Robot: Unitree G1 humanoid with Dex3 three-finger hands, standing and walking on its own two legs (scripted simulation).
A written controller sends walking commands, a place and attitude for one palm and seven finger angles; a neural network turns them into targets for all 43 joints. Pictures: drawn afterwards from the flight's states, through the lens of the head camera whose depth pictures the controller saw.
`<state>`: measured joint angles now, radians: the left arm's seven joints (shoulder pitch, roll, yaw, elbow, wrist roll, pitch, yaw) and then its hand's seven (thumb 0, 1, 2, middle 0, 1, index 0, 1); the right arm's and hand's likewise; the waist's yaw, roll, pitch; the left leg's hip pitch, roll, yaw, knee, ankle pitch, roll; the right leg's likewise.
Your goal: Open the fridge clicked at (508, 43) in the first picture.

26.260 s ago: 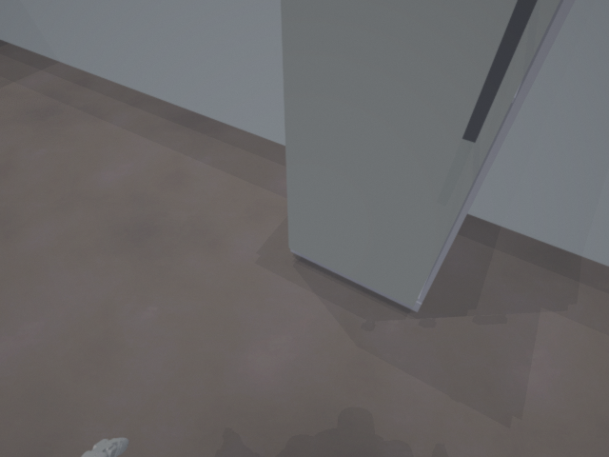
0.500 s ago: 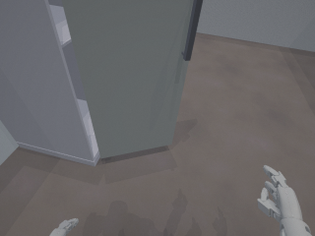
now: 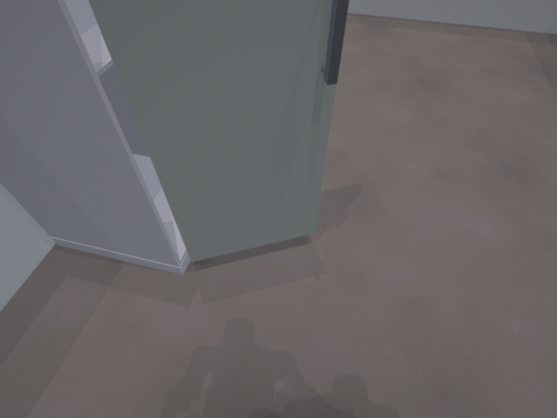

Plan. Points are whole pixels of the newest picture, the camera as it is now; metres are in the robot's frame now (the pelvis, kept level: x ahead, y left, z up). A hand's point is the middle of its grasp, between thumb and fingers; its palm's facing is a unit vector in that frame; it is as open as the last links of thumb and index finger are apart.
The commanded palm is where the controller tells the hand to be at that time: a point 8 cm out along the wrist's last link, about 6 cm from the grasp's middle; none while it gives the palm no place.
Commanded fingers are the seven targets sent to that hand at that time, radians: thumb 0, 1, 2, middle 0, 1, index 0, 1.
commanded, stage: let the arm hang, fingers relaxed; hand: right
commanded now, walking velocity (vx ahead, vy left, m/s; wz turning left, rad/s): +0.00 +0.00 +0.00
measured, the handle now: (333, 18) +0.85 -0.07 +0.17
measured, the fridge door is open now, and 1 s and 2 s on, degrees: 60 60 60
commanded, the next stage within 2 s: look to check the result in 0.46 s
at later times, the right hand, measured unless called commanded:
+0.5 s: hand out of the picture +0.12 -0.24 -0.15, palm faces -0.06 +0.94 -0.33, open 7.4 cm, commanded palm none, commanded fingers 0.00 -0.90 -0.90 0.20 0.30 0.20 0.30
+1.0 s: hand out of the picture +0.11 -0.23 -0.16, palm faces -0.05 +0.94 -0.33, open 7.4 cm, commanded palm none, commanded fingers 0.00 -0.90 -0.90 0.20 0.30 0.20 0.30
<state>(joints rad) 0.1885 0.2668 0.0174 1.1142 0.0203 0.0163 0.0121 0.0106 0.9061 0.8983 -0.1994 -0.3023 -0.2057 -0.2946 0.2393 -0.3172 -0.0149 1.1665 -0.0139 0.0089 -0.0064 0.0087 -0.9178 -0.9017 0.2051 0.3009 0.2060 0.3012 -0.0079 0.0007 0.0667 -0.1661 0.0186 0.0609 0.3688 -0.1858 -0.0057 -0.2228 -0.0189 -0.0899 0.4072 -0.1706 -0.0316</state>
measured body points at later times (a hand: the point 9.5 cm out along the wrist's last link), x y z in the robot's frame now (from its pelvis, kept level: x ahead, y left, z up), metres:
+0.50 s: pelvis +0.02 +0.00 +0.00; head +0.03 -0.01 +0.45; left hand +0.09 +0.30 -0.13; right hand +0.13 -0.29 -0.13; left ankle +0.01 +0.13 -0.74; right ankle +0.03 -0.10 -0.74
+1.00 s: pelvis +0.04 +0.01 +0.01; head +0.05 +0.01 +0.45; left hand +0.11 +0.31 -0.13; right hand +0.11 -0.28 -0.13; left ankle +0.01 +0.13 -0.74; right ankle +0.03 -0.10 -0.74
